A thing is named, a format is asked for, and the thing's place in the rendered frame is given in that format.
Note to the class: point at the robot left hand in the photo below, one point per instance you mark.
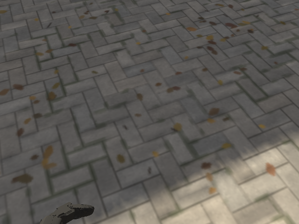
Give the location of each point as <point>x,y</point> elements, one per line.
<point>67,212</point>

